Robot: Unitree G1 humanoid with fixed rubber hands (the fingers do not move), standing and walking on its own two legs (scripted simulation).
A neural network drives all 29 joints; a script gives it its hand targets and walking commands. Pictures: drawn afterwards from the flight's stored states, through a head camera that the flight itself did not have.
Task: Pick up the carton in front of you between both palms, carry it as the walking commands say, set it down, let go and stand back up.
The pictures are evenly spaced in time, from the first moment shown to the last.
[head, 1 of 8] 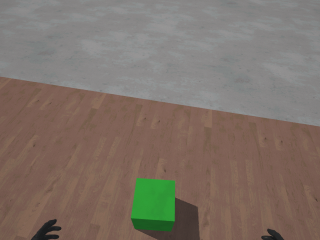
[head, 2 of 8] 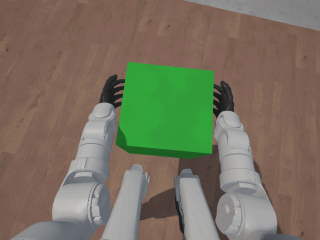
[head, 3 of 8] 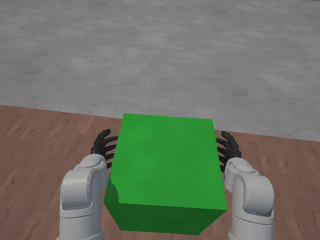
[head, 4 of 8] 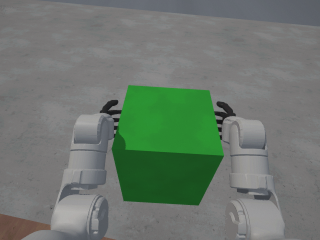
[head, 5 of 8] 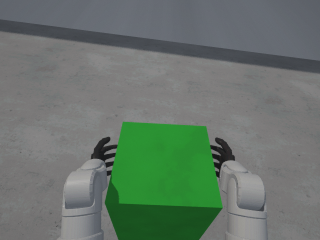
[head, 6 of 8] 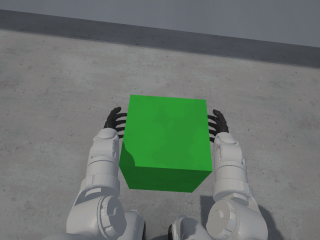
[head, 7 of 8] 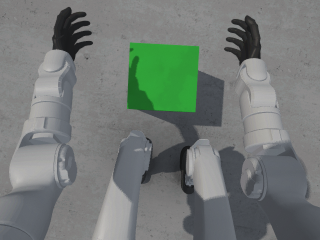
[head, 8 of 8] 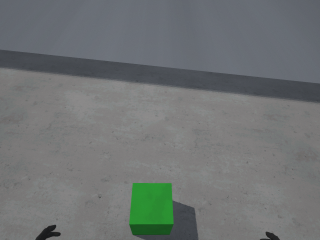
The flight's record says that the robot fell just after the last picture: no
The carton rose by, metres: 0.70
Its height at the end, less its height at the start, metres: -0.09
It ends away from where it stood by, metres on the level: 3.41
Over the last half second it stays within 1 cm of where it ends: yes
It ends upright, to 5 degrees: yes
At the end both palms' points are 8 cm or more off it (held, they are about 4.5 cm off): yes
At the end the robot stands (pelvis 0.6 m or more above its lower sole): yes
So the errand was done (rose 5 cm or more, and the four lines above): yes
